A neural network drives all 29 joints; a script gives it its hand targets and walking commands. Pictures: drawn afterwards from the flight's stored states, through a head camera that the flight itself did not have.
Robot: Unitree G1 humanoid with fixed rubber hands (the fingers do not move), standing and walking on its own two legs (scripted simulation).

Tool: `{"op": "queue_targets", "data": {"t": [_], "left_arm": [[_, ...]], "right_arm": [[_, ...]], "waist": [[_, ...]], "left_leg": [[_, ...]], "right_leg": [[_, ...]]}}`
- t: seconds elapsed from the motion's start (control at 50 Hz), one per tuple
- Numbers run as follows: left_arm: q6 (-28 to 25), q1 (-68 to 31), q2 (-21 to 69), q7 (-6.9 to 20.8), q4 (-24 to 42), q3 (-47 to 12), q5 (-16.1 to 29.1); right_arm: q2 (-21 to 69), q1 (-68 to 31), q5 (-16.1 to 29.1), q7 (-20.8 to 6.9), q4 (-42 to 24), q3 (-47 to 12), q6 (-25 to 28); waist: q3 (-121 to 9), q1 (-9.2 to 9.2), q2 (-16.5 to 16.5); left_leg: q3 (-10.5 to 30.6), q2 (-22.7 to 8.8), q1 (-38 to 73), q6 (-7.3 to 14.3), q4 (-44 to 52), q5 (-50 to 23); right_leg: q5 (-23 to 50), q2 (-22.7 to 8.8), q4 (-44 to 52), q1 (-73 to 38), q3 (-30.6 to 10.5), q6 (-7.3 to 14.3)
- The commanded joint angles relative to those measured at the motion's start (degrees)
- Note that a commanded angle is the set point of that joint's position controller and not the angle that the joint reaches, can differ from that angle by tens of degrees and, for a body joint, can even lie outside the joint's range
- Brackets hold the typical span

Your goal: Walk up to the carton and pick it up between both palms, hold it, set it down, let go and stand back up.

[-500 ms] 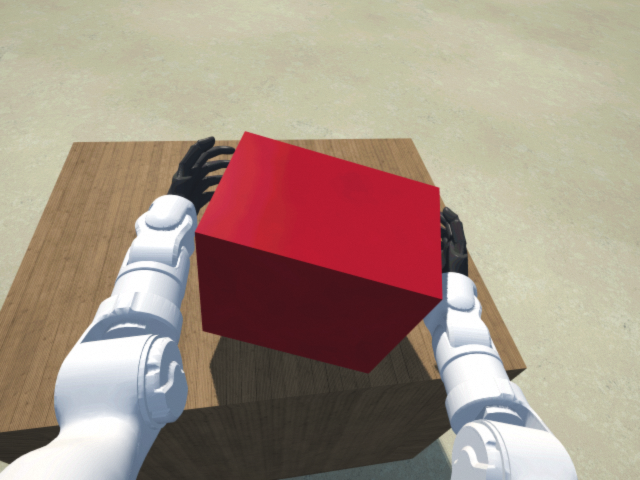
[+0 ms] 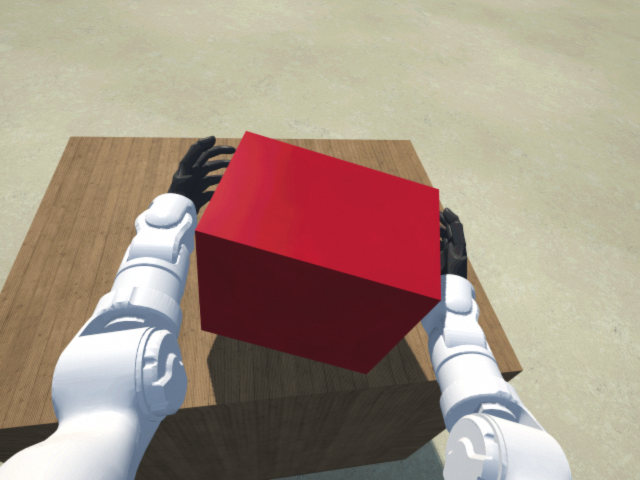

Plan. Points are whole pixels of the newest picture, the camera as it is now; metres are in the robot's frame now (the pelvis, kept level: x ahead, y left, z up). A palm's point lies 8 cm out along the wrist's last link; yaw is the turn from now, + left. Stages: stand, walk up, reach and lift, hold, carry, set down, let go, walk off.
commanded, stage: set down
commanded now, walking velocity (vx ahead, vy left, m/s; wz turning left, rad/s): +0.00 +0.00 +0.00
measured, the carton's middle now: (312, 264) +0.41 -0.01 +0.04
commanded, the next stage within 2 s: none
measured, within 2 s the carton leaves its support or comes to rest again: rests again in 0.84 s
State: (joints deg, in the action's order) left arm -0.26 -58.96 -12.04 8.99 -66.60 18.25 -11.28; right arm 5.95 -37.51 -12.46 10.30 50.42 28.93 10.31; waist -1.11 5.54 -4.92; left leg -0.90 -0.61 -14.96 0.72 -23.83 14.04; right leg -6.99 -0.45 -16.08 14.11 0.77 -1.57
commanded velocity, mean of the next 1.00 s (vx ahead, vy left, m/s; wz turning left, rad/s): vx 0.00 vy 0.00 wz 0.00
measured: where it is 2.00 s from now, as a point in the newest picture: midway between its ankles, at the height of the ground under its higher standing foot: outside the picture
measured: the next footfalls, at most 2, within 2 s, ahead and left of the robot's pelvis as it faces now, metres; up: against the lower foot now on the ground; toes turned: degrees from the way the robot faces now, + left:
none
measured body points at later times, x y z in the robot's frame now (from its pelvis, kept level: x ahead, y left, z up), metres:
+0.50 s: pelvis +0.00 +0.00 +0.00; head +0.05 +0.05 +0.44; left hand +0.48 +0.15 +0.11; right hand +0.38 -0.19 +0.07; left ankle -0.02 +0.10 -0.75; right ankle +0.01 -0.14 -0.75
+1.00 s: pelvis +0.01 +0.00 +0.00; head +0.07 +0.04 +0.44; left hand +0.48 +0.18 +0.07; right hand +0.38 -0.18 +0.02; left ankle -0.02 +0.10 -0.75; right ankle +0.01 -0.14 -0.75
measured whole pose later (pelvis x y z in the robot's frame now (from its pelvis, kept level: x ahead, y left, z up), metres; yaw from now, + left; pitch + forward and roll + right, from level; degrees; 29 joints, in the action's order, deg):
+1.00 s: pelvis +0.01 +0.00 +0.00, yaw +0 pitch +8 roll -2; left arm -3.7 -54.8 -15.6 6.5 -67.9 15.0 -8.4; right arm 4.6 -41.0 -7.2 14.1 67.6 27.1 21.2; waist -0.6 5.5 -3.1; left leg -0.8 -0.6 -18.2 0.7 -24.9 14.7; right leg -7.3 -0.5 -16.1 16.7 0.9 -1.6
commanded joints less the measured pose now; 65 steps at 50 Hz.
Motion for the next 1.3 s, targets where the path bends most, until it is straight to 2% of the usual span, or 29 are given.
{"op": "queue_targets", "data": {"t": [0.0,0.02,0.04,0.16,0.22,0.26,0.32,0.38,0.42,0.44,0.48,0.6,0.64,0.72,0.78,0.8,0.84,0.9,0.92,0.96,1.02,1.06,1.1,1.12,1.16,1.2,1.22,1.26,1.28], "left_arm": [[-0.13,-22.63,29.42,8.94,-2.30,-3.91,-6.18],[0.32,-22.96,29.83,9.31,-5.21,-3.09,-7.37],[-0.35,-22.84,30.48,9.37,-3.90,-3.34,-7.23],[-0.63,-21.61,31.16,9.10,-2.58,-5.67,-6.60],[-1.05,-22.37,28.53,9.31,-3.72,-2.48,-8.92],[-1.02,-22.87,30.06,8.79,-3.38,-4.48,-8.41],[-0.90,-20.34,30.62,8.85,-3.58,-1.51,-9.09],[-0.99,-20.18,29.64,9.28,-5.26,-0.56,-10.04],[-1.41,-18.65,30.55,8.78,-4.58,-2.78,-9.89],[-1.77,-20.44,30.07,8.84,-3.65,-2.55,-9.82],[-1.85,-19.18,29.13,8.67,-2.73,-2.15,-9.42],[-2.39,-17.69,27.63,8.37,-2.73,-0.57,-11.48],[-2.69,-16.50,28.05,8.16,-3.72,-1.86,-10.49],[-3.64,-16.38,24.13,7.35,-2.72,-0.03,-12.35],[-4.11,-17.47,16.78,5.43,-4.12,-0.45,-9.24],[-5.08,-15.79,9.17,3.09,-2.76,-0.31,-6.43],[-5.86,-15.65,0.91,-0.31,1.58,-4.67,-1.90],[-5.97,-16.91,-1.19,-2.81,2.23,-10.48,4.27],[-5.80,-17.83,-1.50,-3.54,2.61,-14.26,7.55],[-6.52,-19.84,-2.85,-4.39,1.95,-16.80,12.85],[-8.77,-21.20,-5.70,-4.79,-1.32,-18.47,16.95],[-10.48,-22.73,-5.19,-5.48,0.13,-22.12,20.53],[-10.50,-21.28,-7.06,-5.08,-3.13,-21.02,20.55],[-10.09,-21.84,-6.90,-4.47,-3.76,-21.42,19.97],[-10.50,-22.79,-7.32,-4.26,-4.30,-22.52,21.49],[-11.18,-25.89,-11.15,-4.58,-7.27,-21.62,22.59],[-10.78,-25.53,-10.65,-4.41,-6.86,-23.32,23.86],[-11.45,-25.18,-10.97,-5.22,-7.11,-24.06,24.74],[-10.73,-25.57,-9.92,-5.26,-6.09,-25.69,23.78]], "right_arm": [[27.70,-34.64,-6.63,-2.53,-5.30,-11.31,3.62],[26.56,-34.07,-7.31,-2.44,-3.72,-9.92,3.21],[27.20,-34.11,-6.90,-2.55,-4.65,-11.97,3.77],[27.08,-32.51,-6.76,-2.44,-3.13,-10.62,4.89],[27.55,-32.17,-7.78,-2.69,-1.82,-10.37,4.83],[26.84,-32.60,-7.45,-2.45,0.07,-7.93,5.47],[27.52,-30.45,-7.20,-2.73,-1.28,-10.18,5.43],[26.47,-30.75,-8.10,-2.94,0.22,-7.97,4.96],[26.53,-29.40,-7.78,-2.62,2.96,-7.48,5.73],[26.41,-30.33,-8.17,-3.01,0.66,-7.91,6.27],[25.74,-28.25,-7.80,-2.64,2.51,-6.77,6.50],[25.12,-25.92,-8.68,-2.58,3.72,-8.64,7.19],[24.60,-26.75,-7.97,-2.47,3.85,-7.88,8.39],[23.19,-24.03,-6.73,-2.29,6.88,-9.04,9.22],[13.04,-24.90,-6.15,-0.73,6.78,-5.52,10.32],[4.73,-23.41,-4.08,0.62,7.93,-4.93,11.16],[-2.95,-21.87,0.26,3.25,11.79,-5.51,12.12],[-5.02,-22.38,6.38,4.52,14.57,-9.43,12.50],[-7.64,-23.92,8.78,5.21,15.51,-8.81,12.90],[-9.82,-26.18,10.00,6.71,10.39,-10.15,13.79],[-8.73,-28.20,13.19,7.12,8.59,-13.62,12.94],[-10.09,-29.56,12.41,7.82,2.76,-13.68,15.00],[-10.43,-28.68,14.02,8.00,4.78,-16.14,14.55],[-11.37,-28.25,14.76,7.96,6.46,-17.30,14.42],[-13.32,-27.83,14.64,7.98,7.99,-16.59,13.29],[-14.35,-31.60,16.76,7.57,9.10,-17.95,11.80],[-14.51,-29.80,18.04,7.55,8.28,-18.52,11.32],[-15.18,-31.42,18.27,6.97,7.33,-17.98,11.09],[-16.57,-30.91,17.58,7.20,10.52,-17.71,11.49]], "waist": [[-21.75,3.80,10.21],[-20.02,5.44,10.06],[-22.65,3.81,10.33],[-21.21,5.48,13.09],[-17.81,3.88,11.34],[-20.13,5.85,13.98],[-17.99,3.11,12.06],[-17.16,5.13,10.29],[-15.51,6.35,13.41],[-18.48,4.32,12.29],[-16.38,5.59,12.36],[-14.89,4.29,10.95],[-15.91,6.13,12.11],[-17.49,3.57,12.01],[-17.39,5.37,13.51],[-18.64,4.52,13.00],[-21.41,6.23,14.89],[-22.90,5.64,15.53],[-25.01,8.10,17.16],[-32.97,8.52,14.35],[-38.36,6.46,11.44],[-50.22,7.25,12.09],[-51.23,5.71,11.12],[-47.14,6.71,11.11],[-46.70,8.60,11.49],[-44.94,6.67,9.91],[-44.58,7.57,11.22],[-46.69,6.72,12.76],[-42.98,8.29,15.41]], "left_leg": [[-5.16,2.63,2.31,-4.37,2.40,-15.80],[-4.93,2.69,0.94,-4.27,3.00,-13.72],[-4.96,2.65,1.46,-4.51,2.49,-15.39],[-5.01,2.55,1.16,-5.35,2.12,-16.20],[-5.27,2.51,0.65,-4.64,2.10,-16.19],[-4.45,1.48,1.98,-5.85,0.53,-18.54],[-4.25,1.77,3.55,-4.62,1.34,-18.01],[-4.47,2.01,2.18,-4.40,2.05,-13.59],[-4.54,1.50,3.93,-5.59,0.71,-17.86],[-4.43,1.13,3.57,-5.15,-0.20,-20.14],[-3.67,1.22,3.58,-5.09,0.21,-17.81],[-4.35,1.23,2.65,-4.61,0.78,-18.57],[-4.24,1.28,2.34,-4.93,-0.40,-18.45],[-3.52,1.15,6.63,-5.08,-1.33,-25.08],[-3.23,0.70,5.34,-6.29,-1.73,-26.29],[-3.50,0.80,4.30,-6.05,-2.08,-24.82],[-2.81,1.11,6.13,-6.85,-3.24,-28.79],[-2.88,0.82,6.83,-6.80,-4.97,-28.93],[-2.04,0.40,9.51,-7.96,-5.59,-30.21],[-2.63,1.02,6.85,-7.83,-8.31,-33.05],[-2.52,1.01,1.42,-6.78,-10.28,-31.06],[-1.62,0.84,1.98,-8.05,-12.92,-36.69],[-0.90,1.07,2.19,-7.66,-13.83,-40.57],[-0.55,0.96,0.08,-7.66,-13.84,-39.49],[0.47,0.15,3.23,-7.81,-13.20,-37.00],[0.03,0.63,1.55,-6.78,-12.20,-31.27],[0.25,0.74,1.62,-6.57,-12.79,-30.69],[0.56,0.25,4.92,-7.94,-12.55,-35.39],[1.43,-0.57,8.40,-9.00,-12.65,-38.44]], "right_leg": [[24.24,0.34,-2.54,-19.13,3.69,-1.08],[23.77,0.50,-2.32,-19.85,3.46,-0.94],[25.88,0.02,-2.88,-20.22,3.10,-1.41],[23.97,0.55,-2.74,-18.59,4.28,-0.79],[23.40,0.02,-2.69,-19.16,3.85,-0.94],[20.88,1.11,-2.56,-14.82,4.63,-0.31],[21.42,0.66,-1.84,-15.86,3.84,-0.46],[18.91,0.82,-2.04,-16.15,4.40,-0.90],[18.27,1.47,-2.57,-13.15,5.12,-0.40],[19.31,1.22,-2.26,-13.19,5.01,-0.42],[17.54,1.30,-1.42,-12.86,4.73,-0.15],[20.56,1.13,-2.41,-14.48,5.03,-1.20],[22.29,0.89,-2.72,-13.37,4.98,-1.12],[23.21,1.28,-2.71,-13.06,4.73,-0.74],[21.99,2.44,-2.54,-10.20,5.30,-0.17],[20.21,2.18,-2.55,-10.20,5.07,0.11],[22.17,2.71,-3.37,-7.75,5.51,-0.26],[20.34,3.64,-3.28,-3.86,4.98,0.31],[19.16,4.01,-2.68,-0.84,5.47,0.98],[24.43,4.15,-4.76,-2.94,4.85,0.86],[26.34,3.61,-7.00,-0.93,4.32,0.95],[31.58,4.10,-8.95,-1.50,4.34,1.16],[37.56,3.48,-10.23,-3.15,3.61,0.96],[38.30,3.46,-10.92,-3.69,4.17,0.82],[30.48,3.83,-9.97,-1.27,4.81,0.65],[25.19,3.42,-9.87,2.51,4.81,0.79],[24.97,3.11,-10.19,2.02,4.21,0.96],[23.27,3.55,-9.43,6.91,4.82,1.22],[20.64,4.06,-9.19,11.01,5.61,0.94]]}}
